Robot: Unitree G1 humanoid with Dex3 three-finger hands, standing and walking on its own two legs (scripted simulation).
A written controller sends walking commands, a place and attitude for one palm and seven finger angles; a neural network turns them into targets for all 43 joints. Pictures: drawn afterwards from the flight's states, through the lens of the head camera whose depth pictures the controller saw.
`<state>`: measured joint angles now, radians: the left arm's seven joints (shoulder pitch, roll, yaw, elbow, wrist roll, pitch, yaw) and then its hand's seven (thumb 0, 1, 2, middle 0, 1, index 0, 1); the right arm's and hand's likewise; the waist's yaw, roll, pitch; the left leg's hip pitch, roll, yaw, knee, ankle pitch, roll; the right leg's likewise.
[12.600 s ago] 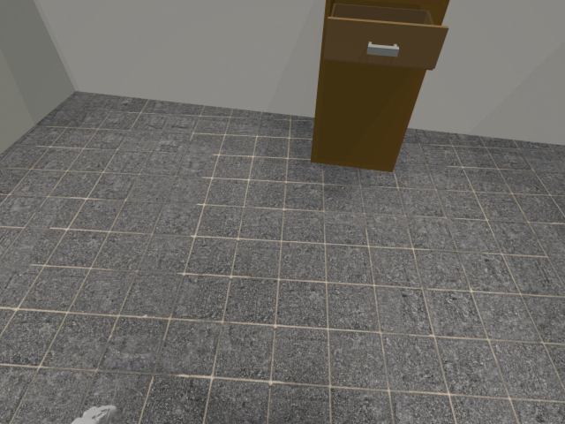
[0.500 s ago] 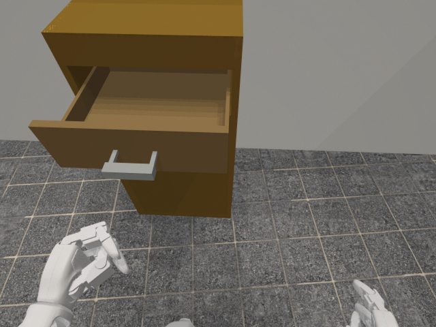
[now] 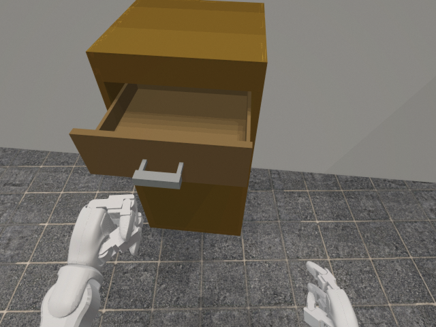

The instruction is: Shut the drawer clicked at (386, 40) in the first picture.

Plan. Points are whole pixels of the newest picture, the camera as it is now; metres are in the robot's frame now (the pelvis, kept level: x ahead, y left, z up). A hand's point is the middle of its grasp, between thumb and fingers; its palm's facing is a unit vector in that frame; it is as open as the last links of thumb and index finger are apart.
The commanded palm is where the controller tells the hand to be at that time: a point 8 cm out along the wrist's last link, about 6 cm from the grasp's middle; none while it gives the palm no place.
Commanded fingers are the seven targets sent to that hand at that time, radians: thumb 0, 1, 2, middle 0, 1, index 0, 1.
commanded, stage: raise the hand and make a fist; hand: left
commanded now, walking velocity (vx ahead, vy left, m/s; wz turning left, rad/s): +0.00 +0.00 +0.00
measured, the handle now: (160, 172) +0.44 +0.18 +0.01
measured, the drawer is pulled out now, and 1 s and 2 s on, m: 0.21 0.21 0.21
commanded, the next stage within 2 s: bring the fist close to the handle in 0.34 s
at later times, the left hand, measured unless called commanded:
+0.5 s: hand (148, 238) +0.23 +0.14 +0.09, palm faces -0.03 -1.00 -0.06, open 3.3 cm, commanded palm +0.22 +0.20 +0.10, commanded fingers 0.00 0.90 0.90 -1.40 -1.60 -1.40 -1.60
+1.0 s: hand (159, 222) +0.28 +0.14 +0.06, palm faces -0.01 -1.00 -0.04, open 3.3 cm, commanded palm +0.26 +0.19 +0.05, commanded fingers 0.00 0.90 0.90 -1.40 -1.60 -1.40 -1.60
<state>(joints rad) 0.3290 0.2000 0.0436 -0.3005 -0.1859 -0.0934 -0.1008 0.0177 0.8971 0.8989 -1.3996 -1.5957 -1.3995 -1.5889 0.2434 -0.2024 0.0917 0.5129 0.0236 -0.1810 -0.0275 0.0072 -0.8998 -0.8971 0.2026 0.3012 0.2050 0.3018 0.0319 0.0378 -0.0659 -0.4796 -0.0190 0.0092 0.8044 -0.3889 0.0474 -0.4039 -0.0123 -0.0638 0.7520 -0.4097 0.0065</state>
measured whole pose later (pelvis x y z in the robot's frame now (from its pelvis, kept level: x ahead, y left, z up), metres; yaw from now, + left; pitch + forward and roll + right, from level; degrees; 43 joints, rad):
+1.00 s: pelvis +0.00 -0.03 -0.01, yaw -1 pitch +8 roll +0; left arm 0.12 0.20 0.16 0.17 -0.23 -0.34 -0.21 0.02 0.90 0.90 -1.40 -1.60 -1.40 -1.60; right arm 0.26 -0.26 0.02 0.60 0.02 -0.21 -0.03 0.01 -0.90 -0.90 0.20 0.30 0.20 0.30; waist -0.01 0.03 -0.07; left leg -0.57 0.01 0.01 0.82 -0.39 0.00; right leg -0.53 0.01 -0.06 0.82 -0.44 -0.04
